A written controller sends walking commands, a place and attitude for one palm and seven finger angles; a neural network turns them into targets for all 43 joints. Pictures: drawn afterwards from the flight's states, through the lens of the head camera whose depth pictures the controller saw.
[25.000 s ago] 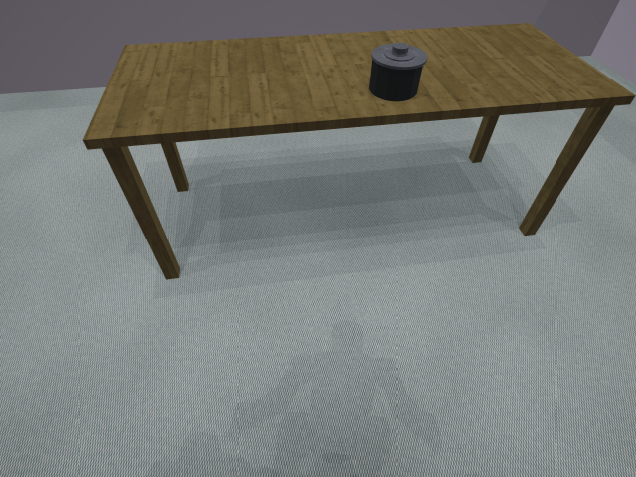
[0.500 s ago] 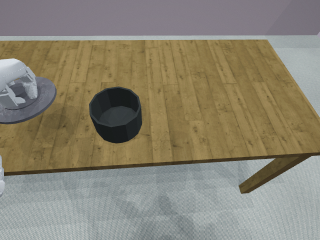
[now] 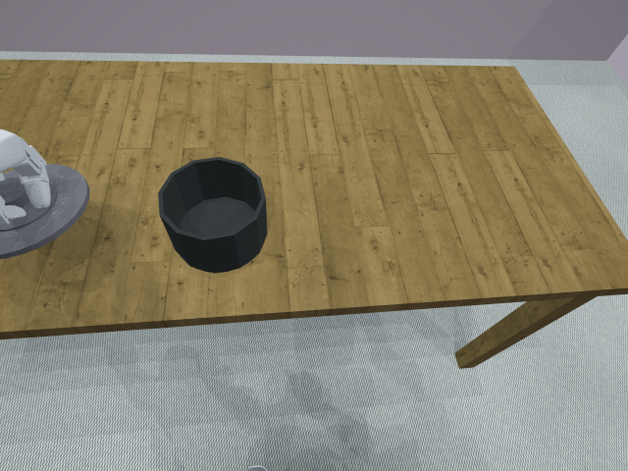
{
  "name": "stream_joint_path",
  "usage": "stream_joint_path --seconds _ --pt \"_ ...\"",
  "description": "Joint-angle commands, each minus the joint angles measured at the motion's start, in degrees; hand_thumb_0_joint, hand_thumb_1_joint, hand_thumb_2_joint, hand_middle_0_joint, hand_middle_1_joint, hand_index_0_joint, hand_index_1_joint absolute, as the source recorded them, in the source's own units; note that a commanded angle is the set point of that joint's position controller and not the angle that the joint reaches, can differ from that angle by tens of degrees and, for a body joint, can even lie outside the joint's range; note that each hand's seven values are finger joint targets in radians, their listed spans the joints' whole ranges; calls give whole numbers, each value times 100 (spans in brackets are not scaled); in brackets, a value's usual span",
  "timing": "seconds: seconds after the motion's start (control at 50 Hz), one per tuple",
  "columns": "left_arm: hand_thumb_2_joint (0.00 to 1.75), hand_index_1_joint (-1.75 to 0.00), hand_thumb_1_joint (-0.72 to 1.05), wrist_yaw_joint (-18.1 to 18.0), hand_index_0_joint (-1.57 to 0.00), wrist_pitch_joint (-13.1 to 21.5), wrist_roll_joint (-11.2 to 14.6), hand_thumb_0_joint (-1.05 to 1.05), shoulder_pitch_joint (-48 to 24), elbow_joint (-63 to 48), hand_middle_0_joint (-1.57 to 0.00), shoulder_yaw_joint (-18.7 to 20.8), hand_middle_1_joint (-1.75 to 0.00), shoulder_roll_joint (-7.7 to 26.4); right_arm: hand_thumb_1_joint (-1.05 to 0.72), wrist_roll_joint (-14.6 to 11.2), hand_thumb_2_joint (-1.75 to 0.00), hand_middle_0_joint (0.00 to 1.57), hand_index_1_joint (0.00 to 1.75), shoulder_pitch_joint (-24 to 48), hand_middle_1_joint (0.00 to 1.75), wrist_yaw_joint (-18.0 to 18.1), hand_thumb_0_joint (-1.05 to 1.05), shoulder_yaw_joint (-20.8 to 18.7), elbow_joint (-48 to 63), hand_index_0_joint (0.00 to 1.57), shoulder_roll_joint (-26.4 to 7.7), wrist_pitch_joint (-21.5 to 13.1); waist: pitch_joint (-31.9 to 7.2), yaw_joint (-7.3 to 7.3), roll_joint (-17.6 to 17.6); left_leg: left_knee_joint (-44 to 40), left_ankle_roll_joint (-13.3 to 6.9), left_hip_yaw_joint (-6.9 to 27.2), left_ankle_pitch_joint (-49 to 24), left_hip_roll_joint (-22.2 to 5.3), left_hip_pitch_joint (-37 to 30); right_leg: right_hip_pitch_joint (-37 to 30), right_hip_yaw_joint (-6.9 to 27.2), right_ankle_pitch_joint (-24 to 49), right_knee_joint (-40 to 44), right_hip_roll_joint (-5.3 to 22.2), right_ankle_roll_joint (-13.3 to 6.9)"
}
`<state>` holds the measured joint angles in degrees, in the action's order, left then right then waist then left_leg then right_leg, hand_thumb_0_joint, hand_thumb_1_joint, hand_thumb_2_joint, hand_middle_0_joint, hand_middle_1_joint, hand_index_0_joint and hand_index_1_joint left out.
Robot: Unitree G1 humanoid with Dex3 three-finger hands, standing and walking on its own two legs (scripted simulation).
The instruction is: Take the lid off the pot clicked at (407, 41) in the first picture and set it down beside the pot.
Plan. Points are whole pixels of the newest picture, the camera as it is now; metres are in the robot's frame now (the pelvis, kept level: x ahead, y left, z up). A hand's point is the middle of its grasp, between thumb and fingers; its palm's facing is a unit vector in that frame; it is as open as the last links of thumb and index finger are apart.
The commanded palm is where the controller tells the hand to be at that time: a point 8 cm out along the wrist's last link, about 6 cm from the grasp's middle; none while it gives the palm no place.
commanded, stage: lower the lid onto the table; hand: left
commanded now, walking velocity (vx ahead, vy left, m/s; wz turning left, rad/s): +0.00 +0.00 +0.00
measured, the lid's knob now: (10, 194) +0.45 +0.38 +0.05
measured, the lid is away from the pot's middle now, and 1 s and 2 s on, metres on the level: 0.24 0.24 0.25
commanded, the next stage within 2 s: open the fingers wide in 1.62 s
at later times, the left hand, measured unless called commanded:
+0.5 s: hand (16, 201) +0.44 +0.37 +0.06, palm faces -0.46 -0.12 -0.88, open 5.3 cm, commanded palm +0.47 +0.36 +0.11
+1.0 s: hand (31, 220) +0.43 +0.37 +0.02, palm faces -0.45 -0.10 -0.89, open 5.3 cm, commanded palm +0.47 +0.35 +0.08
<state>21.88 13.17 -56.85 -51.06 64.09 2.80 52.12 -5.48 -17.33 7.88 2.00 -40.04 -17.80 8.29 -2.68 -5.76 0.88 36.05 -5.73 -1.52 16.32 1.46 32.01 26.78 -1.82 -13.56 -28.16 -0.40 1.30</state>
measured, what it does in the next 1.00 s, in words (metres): stands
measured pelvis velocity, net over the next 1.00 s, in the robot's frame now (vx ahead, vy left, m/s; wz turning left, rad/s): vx -0.01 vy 0.03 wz -0.01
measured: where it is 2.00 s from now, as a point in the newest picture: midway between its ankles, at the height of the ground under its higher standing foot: outside the picture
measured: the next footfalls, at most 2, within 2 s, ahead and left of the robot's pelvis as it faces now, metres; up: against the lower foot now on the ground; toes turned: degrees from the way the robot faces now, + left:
none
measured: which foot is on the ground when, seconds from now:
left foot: down 0.00-1.00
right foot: down 0.00-1.00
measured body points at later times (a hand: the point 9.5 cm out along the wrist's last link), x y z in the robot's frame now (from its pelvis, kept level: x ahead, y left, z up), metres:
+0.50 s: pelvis +0.00 +0.02 -0.01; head +0.09 +0.05 +0.43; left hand +0.46 +0.37 +0.11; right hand +0.02 -0.27 -0.12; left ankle +0.01 +0.05 -0.73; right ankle -0.01 -0.15 -0.73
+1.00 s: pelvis -0.01 +0.03 -0.01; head +0.08 +0.07 +0.42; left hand +0.45 +0.37 +0.07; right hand +0.00 -0.26 -0.12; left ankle +0.01 +0.05 -0.73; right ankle -0.01 -0.15 -0.72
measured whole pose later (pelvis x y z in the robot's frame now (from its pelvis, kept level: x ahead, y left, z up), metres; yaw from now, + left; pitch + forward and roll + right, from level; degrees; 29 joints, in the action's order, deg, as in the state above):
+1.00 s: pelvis -0.01 +0.03 -0.01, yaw -1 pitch +16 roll -6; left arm 12.7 11.9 -60.1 -51.8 66.8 0.4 46.3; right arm -3.4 -20.0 6.1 0.9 -40.2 -17.1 8.5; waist -4.4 -7.0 1.6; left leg 42.0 -8.2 -2.2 17.9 2.6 39.9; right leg 34.5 -1.1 -15.4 -34.0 0.4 -1.8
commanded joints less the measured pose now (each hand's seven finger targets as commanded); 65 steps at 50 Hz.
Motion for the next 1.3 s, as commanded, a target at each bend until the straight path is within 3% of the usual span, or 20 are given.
stream_joint_path --seconds 0.0,0.02,0.16,0.28,0.32,0.34,0.42,0.48,0.62,0.64,0.68,0.72,0.8,0.86,0.9,0.98,1.04,1.1,1.22,1.28 --pt "103 -113 64 -331 -95 54 159 0 -2930 -1612 -70 542 -101 2274 -90 27 -90 20 30 -561 30 127 0 -361 342 20 -1092 -93 -2649 -37 1209 -185 122 490 -2536 -270 -2630 215 -190 880 124 -223 -376" --pt "103 -113 64 -323 -95 48 152 0 -2737 -1308 -70 487 -101 2174 -90 15 -90 20 30 -572 30 131 0 -349 327 20 -1069 -106 -2438 -52 1175 -147 129 480 -2451 -263 -2519 342 -212 798 110 -236 -377" --pt "103 -113 64 -427 -95 73 104 0 -2746 -1263 -70 528 -101 2137 -90 42 -90 20 30 -672 30 121 0 -364 292 20 -1067 -98 -2469 -47 1151 -73 214 578 -2731 -299 -2549 556 -236 754 29 -254 -389" --pt "103 -113 64 -531 -95 76 -4 0 -2889 -1463 -70 538 -101 2093 -90 99 -90 20 30 -741 30 61 0 -411 280 20 -1079 -63 -2684 -14 1445 -4 365 694 -3379 -366 -2909 830 -246 785 -33 -250 -412" --pt "103 -113 64 -574 -95 53 -16 0 -2732 -1318 -70 603 -101 2060 -90 132 -90 20 30 -794 30 46 0 -439 297 20 -1042 -34 -2841 -23 1327 59 371 709 -3624 -343 -2986 794 -243 866 -53 -278 -386" --pt "103 -113 64 -585 -95 41 5 0 -2642 -1227 -70 664 -101 2089 -90 139 -90 20 30 -792 30 35 0 -442 304 20 -1049 -24 -2797 -14 1113 53 345 682 -3471 -345 -2849 727 -237 867 -45 -272 -366" --pt "103 -113 64 -637 -95 17 -41 0 -2673 -1221 -70 500 -101 1884 -90 153 -90 20 30 -788 30 -15 0 -461 313 20 -1046 14 -2680 -13 1229 30 407 739 -3548 -360 -2874 900 -247 768 -56 -280 -386" --pt "103 -113 64 -695 -95 51 -59 0 -2482 -1015 -70 619 -101 2015 -90 147 -90 20 30 -789 30 -17 0 -446 354 20 -1085 20 -2570 6 964 10 390 727 -3260 -350 -2654 858 -220 708 -65 -269 -397" --pt "103 -113 64 -842 -95 51 -75 0 -2930 -1371 -70 358 -101 1693 -90 181 -90 20 30 -844 30 -25 0 -499 286 20 -1072 34 -2641 -86 1404 -34 480 963 -2992 -443 -3044 1343 -234 279 -90 -259 -404" --pt "103 -113 64 -868 -95 40 -69 0 -2871 -1272 -70 259 -101 1535 -90 182 -90 20 30 -852 30 -33 0 -499 276 20 -1064 16 -2571 -109 1376 -42 484 995 -2807 -456 -3028 1445 -231 200 -102 -269 -402" --pt "103 -113 64 -925 -95 56 -46 0 -2833 -1194 -70 383 -101 1689 -90 175 -90 20 30 -868 30 -12 0 -484 273 20 -1117 -1 -2519 -116 1041 -65 440 1020 -2534 -464 -2854 1400 -197 198 -119 -252 -401" --pt "103 -113 64 -974 -95 -10 -59 0 -2966 -1119 -70 73 -101 1371 -90 166 -90 20 30 -890 30 -18 0 -474 251 20 -1099 -10 -2394 -186 1176 -97 446 1047 -2138 -452 -2745 1559 -201 57 -165 -261 -396" --pt "103 -113 64 -1101 -95 -3 -90 0 -3083 -1450 -70 249 -101 1475 -90 225 -90 20 30 -970 30 -38 0 -511 216 20 -1089 -53 -2856 -114 1513 7 576 1196 -2789 -507 -3186 1624 -175 159 -253 -259 -415" --pt "103 -113 64 -1210 -95 -107 -104 0 -2787 -915 -70 368 -101 1654 -90 206 -90 20 30 -947 30 -49 0 -453 259 20 -1138 -23 -2530 -143 973 20 477 1040 -2200 -428 -2526 1452 -199 130 -281 -275 -401" --pt "103 -113 64 -1238 -95 -161 -151 0 -2951 -967 -70 47 -101 1269 -90 203 -90 20 30 -970 30 -81 0 -471 225 20 -1121 -26 -2493 -167 1262 18 560 1164 -2356 -484 -2718 1726 -213 77 -346 -269 -414" --pt "103 -113 64 -1298 -95 -138 -205 0 -2850 -1119 -70 400 -101 1603 -90 245 -90 20 30 -1000 30 -113 0 -499 250 20 -1141 -26 -2825 -79 1398 158 630 1217 -2873 -500 -2956 1752 -196 173 -421 -275 -431" --pt "103 -113 64 -1302 -95 -224 -190 0 -2931 -939 -70 120 -101 1262 -90 244 -90 20 30 -1025 30 -137 0 -505 239 20 -1120 17 -2651 -186 1165 189 565 1149 -2539 -480 -2663 1785 -223 126 -432 -290 -401" --pt "103 -113 64 -1334 -95 -196 -242 0 -2946 -1031 -70 243 -101 1395 -90 268 -90 20 30 -1060 30 -134 0 -513 231 20 -1134 35 -2766 -157 1401 227 633 1262 -2722 -521 -2843 1964 -213 85 -514 -291 -413" --pt "103 -113 64 -1367 -95 -186 -237 0 -2867 -715 -70 208 -101 1445 -90 235 -90 20 30 -1105 30 -93 0 -461 247 20 -1173 57 -2577 -251 968 292 497 1150 -1884 -459 -2252 1960 -211 -33 -609 -311 -398" --pt "103 -113 64 -1385 -95 -116 -307 0 -2980 -848 -70 173 -101 1432 -90 238 -90 20 30 -1122 30 -74 0 -453 253 20 -1162 26 -2652 -248 1357 339 560 1228 -2007 -498 -2416 2229 -217 -62 -723 -316 -426"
